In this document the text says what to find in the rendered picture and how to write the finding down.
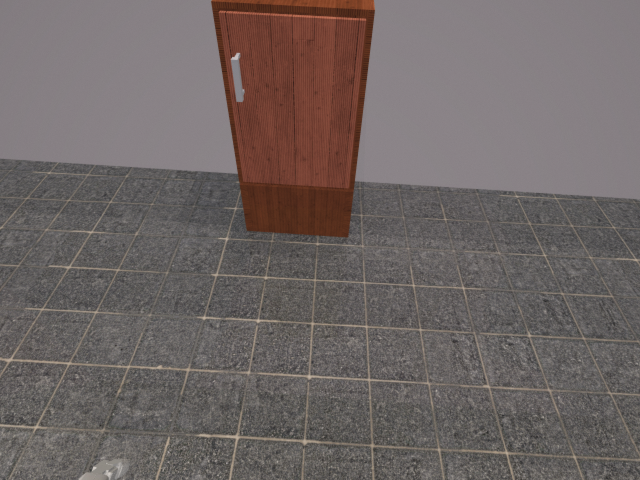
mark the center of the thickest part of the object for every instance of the left robot hand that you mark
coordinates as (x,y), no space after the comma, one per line
(108,470)

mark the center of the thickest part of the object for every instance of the cupboard door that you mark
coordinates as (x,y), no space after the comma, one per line
(301,76)

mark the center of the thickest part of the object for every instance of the handle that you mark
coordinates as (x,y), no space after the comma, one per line
(237,78)

